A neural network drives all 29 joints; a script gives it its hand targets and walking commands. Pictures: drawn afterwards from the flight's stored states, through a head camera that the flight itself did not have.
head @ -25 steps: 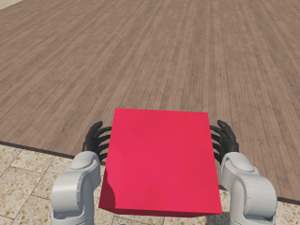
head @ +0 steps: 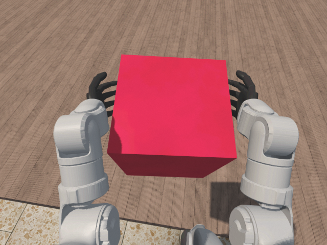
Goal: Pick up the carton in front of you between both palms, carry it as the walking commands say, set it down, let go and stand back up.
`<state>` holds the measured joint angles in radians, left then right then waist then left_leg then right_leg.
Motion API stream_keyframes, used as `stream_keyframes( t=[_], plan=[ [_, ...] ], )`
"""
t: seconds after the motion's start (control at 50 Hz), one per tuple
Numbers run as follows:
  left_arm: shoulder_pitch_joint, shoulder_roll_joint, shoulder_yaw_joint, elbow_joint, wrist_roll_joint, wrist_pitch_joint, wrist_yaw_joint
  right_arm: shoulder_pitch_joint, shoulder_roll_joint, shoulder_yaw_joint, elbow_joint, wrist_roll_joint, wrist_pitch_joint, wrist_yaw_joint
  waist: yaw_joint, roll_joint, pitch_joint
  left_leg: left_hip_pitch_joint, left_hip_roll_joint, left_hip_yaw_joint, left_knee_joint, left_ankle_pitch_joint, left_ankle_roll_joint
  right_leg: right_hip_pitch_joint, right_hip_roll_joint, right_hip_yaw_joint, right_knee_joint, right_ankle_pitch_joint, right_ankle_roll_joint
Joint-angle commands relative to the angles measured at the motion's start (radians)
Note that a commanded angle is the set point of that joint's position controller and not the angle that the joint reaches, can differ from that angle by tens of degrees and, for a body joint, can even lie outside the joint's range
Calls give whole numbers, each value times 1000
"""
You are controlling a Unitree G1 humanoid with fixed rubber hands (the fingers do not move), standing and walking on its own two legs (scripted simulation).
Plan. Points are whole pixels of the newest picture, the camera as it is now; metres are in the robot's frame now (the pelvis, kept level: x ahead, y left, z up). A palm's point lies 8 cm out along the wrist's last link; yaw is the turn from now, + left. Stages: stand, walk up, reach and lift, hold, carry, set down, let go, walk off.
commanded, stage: carry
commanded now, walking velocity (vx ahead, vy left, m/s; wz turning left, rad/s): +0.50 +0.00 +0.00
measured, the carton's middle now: (168, 126) +0.38 +0.00 +0.08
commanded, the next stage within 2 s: none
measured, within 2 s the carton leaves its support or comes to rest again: neither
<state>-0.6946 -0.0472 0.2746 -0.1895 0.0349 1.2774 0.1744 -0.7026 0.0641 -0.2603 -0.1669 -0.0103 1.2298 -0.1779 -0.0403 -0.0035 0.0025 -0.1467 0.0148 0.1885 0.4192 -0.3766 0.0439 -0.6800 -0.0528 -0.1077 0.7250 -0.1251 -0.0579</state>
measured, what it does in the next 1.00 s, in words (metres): climbs: left foot 0.07 m higher, then right foot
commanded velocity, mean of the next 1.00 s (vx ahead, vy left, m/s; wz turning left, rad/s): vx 0.50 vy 0.00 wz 0.00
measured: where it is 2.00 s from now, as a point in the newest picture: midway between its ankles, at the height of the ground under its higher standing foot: (162, 93)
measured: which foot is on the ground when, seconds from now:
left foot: down 0.00-0.08, up 0.10-0.40, down 0.42-0.90, up 0.92-1.00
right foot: down 0.00-0.44, up 0.46-0.86, down 0.88-1.00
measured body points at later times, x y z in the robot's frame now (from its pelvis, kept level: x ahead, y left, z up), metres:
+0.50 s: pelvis +0.36 +0.01 +0.01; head +0.45 +0.01 +0.45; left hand +0.75 +0.15 +0.13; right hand +0.73 -0.16 +0.13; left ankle +0.48 +0.08 -0.67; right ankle +0.17 -0.10 -0.60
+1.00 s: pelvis +0.68 -0.02 +0.06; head +0.70 -0.03 +0.51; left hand +1.04 +0.14 +0.21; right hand +1.06 -0.16 +0.21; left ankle +0.57 +0.08 -0.58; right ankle +0.74 -0.09 -0.67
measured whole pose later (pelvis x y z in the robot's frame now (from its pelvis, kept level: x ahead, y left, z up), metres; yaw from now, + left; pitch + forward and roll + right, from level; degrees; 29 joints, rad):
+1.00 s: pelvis +0.68 -0.02 +0.06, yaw +0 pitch +4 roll +0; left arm -0.71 -0.05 0.28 -0.03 0.05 1.32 0.18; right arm -0.73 0.04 -0.29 -0.01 -0.03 1.30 -0.16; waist 0.05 0.01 -0.07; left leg -0.44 -0.01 0.02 1.19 -0.43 0.05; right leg -0.43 0.02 -0.14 0.56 -0.21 -0.09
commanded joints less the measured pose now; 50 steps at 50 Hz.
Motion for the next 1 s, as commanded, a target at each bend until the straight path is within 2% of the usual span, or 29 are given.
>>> stream_keyframes(
  t=[0.0, 0.02, 0.04, 0.06, 0.08, 0.1, 0.14, 0.18, 0.26, 0.3, 0.32, 0.34, 0.36, 0.38, 0.4, 0.42, 0.44, 0.46, 0.5, 0.54, 0.66, 0.78, 0.84, 0.86, 0.88, 0.9, 0.92, 0.96, 0.98],
  plan=[
    [-620, -773, -615, 13, -271, -13, -93, -578, 776, 627, 11, 305, 35, 126, 2, 168, -377, 299, 182, -70, 114, 906, 100, 119, 85, -85, -127, 44, -30],
    [-651, -787, -610, 27, -261, -13, -95, -598, 804, 625, 13, 308, 39, 129, 33, 66, -416, 255, 129, -18, 308, 1043, 60, 304, 139, -138, -210, 90, -43],
    [-607, -802, -601, 53, -258, -11, -100, -608, 808, 629, 15, 309, 42, 130, 102, 37, -489, 130, 112, -3, 508, 916, 20, 566, 94, -94, -348, 230, -50],
    [-560, -818, -587, 65, -259, -9, -108, -621, 821, 634, 28, 300, 44, 130, 151, -24, -510, -146, 87, -53, 667, 495, 2, 838, -76, 92, -254, 487, -54],
    [-581, -806, -592, 84, -256, -11, -109, -576, 875, 631, 55, 296, 46, 134, 108, -318, -598, -542, -44, -118, 938, -156, -26, 1198, -303, 439, -114, 1070, -212],
    [-573, -846, -612, 68, -278, -17, -113, -586, 876, 619, 27, 280, 40, 133, 157, -279, -639, -714, -49, -171, 1101, -178, -14, 1250, -325, 501, -174, 859, -290],
    [-679, -942, -657, -48, -333, -36, -131, -645, 924, 624, -28, 264, 23, 129, 173, -102, -524, -852, -2, -203, 1095, -117, 4, 1151, -269, 461, -233, 510, -226],
    [-743, -989, -709, -142, -379, -57, -143, -610, 906, 614, -73, 219, -6, 113, 143, -59, -488, -851, 16, -183, 1040, -65, 16, 1077, -247, 394, -249, 461, -166],
    [-713, -911, -765, -237, -428, -86, -147, -511, 823, 626, -137, 159, -42, 78, 155, -139, -482, -967, 13, -104, 1043, -114, 34, 1080, -224, 312, -246, 553, -178],
    [-668, -858, -775, -230, -437, -85, -144, -483, 764, 628, -150, 144, -43, 66, 152, -118, -440, -956, 39, -97, 890, -107, 47, 1031, -197, 269, -291, 544, -165],
    [-648, -840, -776, -219, -442, -83, -143, -466, 737, 624, -144, 140, -41, 63, 124, -84, -407, -765, 23, -70, 643, -33, 47, 871, -153, 188, -345, 539, -140],
    [-633, -823, -774, -206, -443, -79, -144, -449, 715, 625, -136, 137, -38, 60, 96, -116, -389, -536, -28, -4, 451, 80, 55, 731, -101, 90, -362, 651, -105],
    [-610, -814, -766, -180, -437, -74, -145, -435, 704, 628, -127, 138, -32, 61, 56, -174, -421, -348, -105, 92, 434, 136, 61, 663, -106, 43, -293, 953, -99],
    [-604, -807, -753, -164, -418, -74, -146, -438, 703, 632, -120, 147, -31, 68, -9, -202, -488, -155, -131, 96, 364, 209, 68, 627, -116, 6, -149, 1078, -76],
    [-562, -798, -748, -133, -397, -63, -146, -415, 726, 659, -107, 175, -24, 79, -108, -135, -587, 103, -129, 62, 174, 349, 57, 587, -78, -39, 92, 935, -28],
    [-570, -809, -741, -143, -374, -60, -145, -413, 750, 672, -113, 202, -25, 93, -128, 20, -661, 343, 29, -259, 98, 395, 128, 365, 11, 2, 381, 424, 10],
    [-518, -826, -719, -130, -351, -50, -146, -426, 767, 694, -97, 224, -27, 101, -81, 407, -843, 534, 339, -846, 37, 726, 345, 150, 200, 80, 830, -306, 61],
    [-536, -813, -700, -127, -329, -54, -139, -431, 826, 730, -110, 277, -19, 120, -69, 262, -828, 526, 302, -802, 103, 771, 336, 81, 153, 250, 975, -287, 18],
    [-548, -841, -662, -143, -271, -61, -132, -551, 912, 791, -182, 364, -24, 150, -69, 80, -651, 397, 256, -659, 110, 648, 246, -57, 80, 193, 903, -303, -2],
    [-519, -818, -631, -127, -208, -69, -122, -619, 955, 832, -204, 415, -29, 167, -51, 42, -560, 317, 224, -587, 60, 518, 210, -88, 51, 171, 760, -276, -12],
    [-449, -741, -600, -57, -123, -81, -97, -630, 908, 811, -140, 453, -26, 179, -63, 67, -477, 290, 239, -425, 0, 701, 220, -66, 38, 87, 235, -224, -6],
    [-515, -675, -586, -5, -160, -15, -81, -562, 791, 665, 31, 369, 27, 151, -39, 148, -367, 140, 159, -215, -15, 717, 124, 174, 83, -37, -144, 73, 2],
    [-564, -677, -571, 51, -211, 18, -85, -548, 747, 597, 93, 312, 58, 124, 29, 129, -416, 90, 113, -110, 225, 845, 47, 458, 125, -89, -276, 88, -27],
    [-565, -685, -562, 73, -228, 26, -87, -566, 730, 575, 106, 294, 68, 115, 69, 89, -469, -31, 96, -96, 386, 644, 20, 637, 34, 26, -262, 38, -48],
    [-596, -661, -545, 94, -233, 32, -85, -577, 735, 554, 121, 284, 80, 108, 66, -108, -548, -266, 15, -82, 660, 277, -18, 830, -243, 438, -250, 82, -152],
    [-618, -693, -546, 110, -249, 34, -83, -593, 732, 530, 115, 268, 86, 102, 97, -268, -519, -534, -117, -138, 845, -140, -24, 917, -314, 715, -365, 71, -261],
    [-645, -733, -554, 95, -277, 36, -90, -629, 762, 528, 111, 259, 86, 96, 81, -191, -501, -608, -41, -217, 936, -136, 1, 907, -317, 677, -358, 28, -256],
    [-740, -853, -596, 60, -332, 26, -110, -654, 816, 507, 113, 234, 77, 94, 80, -29, -443, -604, 13, -217, 854, -34, 10, 782, -265, 512, -369, 114, -199],
    [-772, -906, -612, 61, -356, 17, -122, -647, 843, 505, 124, 217, 68, 96, 73, -18, -436, -570, 35, -220, 788, 0, 6, 733, -248, 452, -387, 101, -173]
  ],
)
